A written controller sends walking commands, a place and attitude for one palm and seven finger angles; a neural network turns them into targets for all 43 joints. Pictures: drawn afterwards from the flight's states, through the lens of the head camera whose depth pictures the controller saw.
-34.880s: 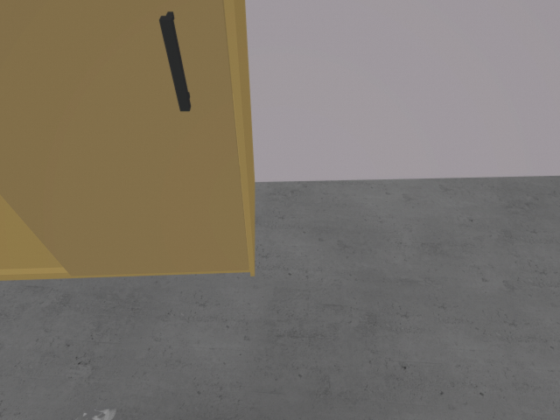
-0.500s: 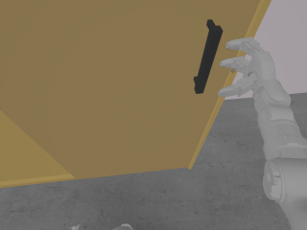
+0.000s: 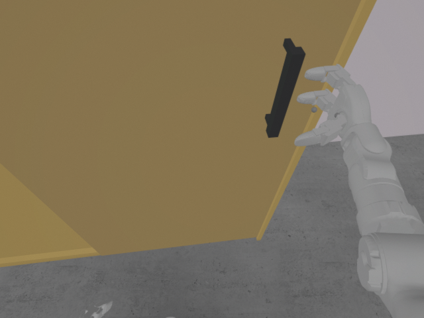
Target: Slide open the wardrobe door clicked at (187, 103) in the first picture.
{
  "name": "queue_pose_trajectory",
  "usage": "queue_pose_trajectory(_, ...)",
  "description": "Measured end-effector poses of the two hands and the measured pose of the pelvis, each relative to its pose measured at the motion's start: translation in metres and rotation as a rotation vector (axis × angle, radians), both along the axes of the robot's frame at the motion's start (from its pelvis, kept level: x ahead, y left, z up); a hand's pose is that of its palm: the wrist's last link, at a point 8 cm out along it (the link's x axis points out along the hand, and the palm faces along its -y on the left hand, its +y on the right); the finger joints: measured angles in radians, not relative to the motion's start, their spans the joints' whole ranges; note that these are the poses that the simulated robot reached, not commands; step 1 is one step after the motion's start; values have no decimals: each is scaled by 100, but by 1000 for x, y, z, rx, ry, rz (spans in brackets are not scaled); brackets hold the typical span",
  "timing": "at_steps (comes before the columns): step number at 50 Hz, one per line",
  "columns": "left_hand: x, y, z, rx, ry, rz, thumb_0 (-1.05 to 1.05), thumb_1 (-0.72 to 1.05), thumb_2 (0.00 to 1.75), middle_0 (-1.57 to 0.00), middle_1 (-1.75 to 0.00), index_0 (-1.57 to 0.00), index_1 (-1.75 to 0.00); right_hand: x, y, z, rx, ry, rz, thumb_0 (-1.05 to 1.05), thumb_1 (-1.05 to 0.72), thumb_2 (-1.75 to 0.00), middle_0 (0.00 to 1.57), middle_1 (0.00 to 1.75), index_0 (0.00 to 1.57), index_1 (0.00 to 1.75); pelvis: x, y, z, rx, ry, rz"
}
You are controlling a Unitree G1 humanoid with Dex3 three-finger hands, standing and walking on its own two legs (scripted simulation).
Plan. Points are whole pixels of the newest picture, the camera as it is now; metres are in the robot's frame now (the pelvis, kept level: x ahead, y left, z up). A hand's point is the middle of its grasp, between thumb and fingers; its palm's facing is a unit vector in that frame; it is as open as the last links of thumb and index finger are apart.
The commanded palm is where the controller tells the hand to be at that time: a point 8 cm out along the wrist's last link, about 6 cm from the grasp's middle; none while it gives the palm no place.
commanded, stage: move the hooked fingers beside the handle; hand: right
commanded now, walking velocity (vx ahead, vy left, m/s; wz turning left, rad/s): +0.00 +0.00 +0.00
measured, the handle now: (279, 92) +0.49 -0.09 +0.16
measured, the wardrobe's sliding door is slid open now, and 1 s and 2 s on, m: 0.00 0.00 0.00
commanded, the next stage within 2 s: none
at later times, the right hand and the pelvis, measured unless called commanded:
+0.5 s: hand (316, 108) +0.46 -0.15 +0.16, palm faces -0.15 +0.99 -0.04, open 13.6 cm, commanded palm +0.45 -0.18 +0.15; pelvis +0.00 +0.00 +0.00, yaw +0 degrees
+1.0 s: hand (317, 108) +0.46 -0.16 +0.16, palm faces -0.17 +0.99 -0.03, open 13.5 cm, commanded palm +0.46 -0.19 +0.15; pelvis -0.02 +0.00 +0.00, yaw +2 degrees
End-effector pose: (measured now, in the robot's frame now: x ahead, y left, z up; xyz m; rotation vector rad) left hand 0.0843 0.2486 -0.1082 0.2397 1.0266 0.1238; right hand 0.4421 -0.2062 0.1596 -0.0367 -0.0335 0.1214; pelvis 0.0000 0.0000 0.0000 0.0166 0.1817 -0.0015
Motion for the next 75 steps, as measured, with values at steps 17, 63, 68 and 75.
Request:
queue_pose_trajectory(17, 4, 1, 1, 6, 13, 8, 1, 91, 89, -20, -30, -20, -30, 3, -3, 0, 4, 0, 16, -1, 50, -30, 35, 130, 34, 127, 4, -1, 1, 2, 3, 2)
queue_pose_trajectory(63, -68, 14, 3, 50, 62, 113, 1, 91, 89, -20, -30, -20, -30, 7, -10, 1, 1, 18, 61, -1, 50, -30, 43, 123, 41, 123, -20, 1, -2, 1, 16, 37)
queue_pose_trajectory(68, -67, 16, 5, 56, 52, 110, 1, 91, 89, -20, -30, -20, -30, 8, -12, 2, 6, 22, 69, -1, 50, -30, 46, 123, 44, 123, -22, 1, -3, 2, 23, 37)
queue_pose_trajectory(75, -69, 19, 6, 65, 45, 115, 1, 91, 89, -20, -30, -20, -30, 9, -13, 2, 7, 22, 73, -1, 50, -30, 48, 123, 46, 123, -25, 2, -4, 3, 30, 39)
